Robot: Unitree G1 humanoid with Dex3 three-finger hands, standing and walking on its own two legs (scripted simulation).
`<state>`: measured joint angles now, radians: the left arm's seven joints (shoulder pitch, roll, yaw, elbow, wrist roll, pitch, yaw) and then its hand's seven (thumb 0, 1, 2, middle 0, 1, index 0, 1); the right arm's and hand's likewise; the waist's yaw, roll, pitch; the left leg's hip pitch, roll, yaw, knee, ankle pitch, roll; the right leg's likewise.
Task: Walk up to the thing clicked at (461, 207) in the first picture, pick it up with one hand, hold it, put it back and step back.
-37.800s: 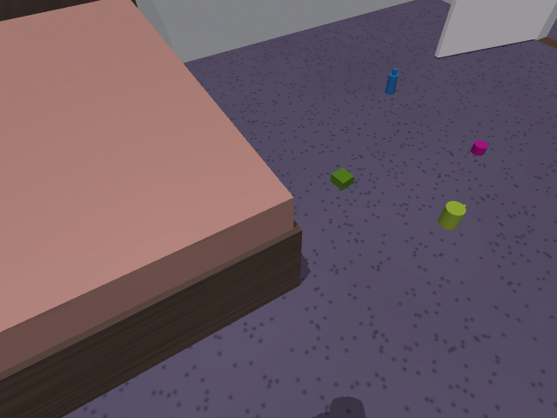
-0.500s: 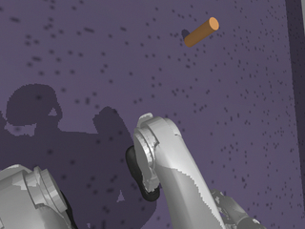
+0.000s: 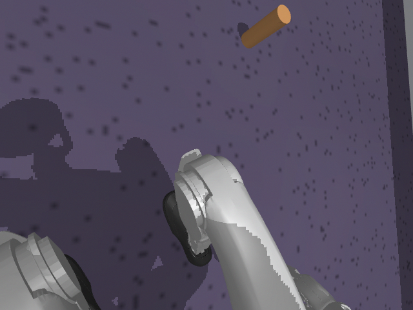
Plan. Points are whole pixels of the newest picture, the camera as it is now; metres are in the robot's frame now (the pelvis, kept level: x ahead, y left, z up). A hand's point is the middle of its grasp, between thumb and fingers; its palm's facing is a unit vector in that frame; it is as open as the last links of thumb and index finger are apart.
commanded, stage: rest palm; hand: left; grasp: from above
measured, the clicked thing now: out of the picture +0.54 +0.34 -0.26
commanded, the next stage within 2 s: close in 0.84 s
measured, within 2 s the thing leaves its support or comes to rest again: neither
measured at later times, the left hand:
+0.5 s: hand out of the picture +0.50 +0.34 -0.23, palm faces -0.42 -0.13 -0.90, open 13.7 cm
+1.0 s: hand out of the picture +0.51 +0.34 -0.24, palm faces -0.42 -0.14 -0.90, open 13.6 cm
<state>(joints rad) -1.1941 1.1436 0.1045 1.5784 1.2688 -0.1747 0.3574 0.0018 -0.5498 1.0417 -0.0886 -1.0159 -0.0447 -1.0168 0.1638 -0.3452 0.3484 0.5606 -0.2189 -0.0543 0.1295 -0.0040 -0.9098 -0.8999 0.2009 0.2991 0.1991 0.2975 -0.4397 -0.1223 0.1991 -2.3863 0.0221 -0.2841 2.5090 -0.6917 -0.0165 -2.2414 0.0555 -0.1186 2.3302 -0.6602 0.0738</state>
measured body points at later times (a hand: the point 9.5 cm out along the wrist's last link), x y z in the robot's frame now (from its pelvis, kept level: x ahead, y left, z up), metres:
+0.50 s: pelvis +0.00 +0.00 +0.00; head +0.29 +0.13 +0.31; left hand +0.52 +0.35 -0.18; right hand +0.03 -0.24 -0.06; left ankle +0.06 +0.13 -0.28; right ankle +0.12 -0.13 -0.28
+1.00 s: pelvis +0.00 +0.00 +0.00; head +0.30 +0.12 +0.31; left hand +0.52 +0.34 -0.18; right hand +0.02 -0.25 -0.05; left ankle +0.06 +0.13 -0.28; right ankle +0.12 -0.13 -0.28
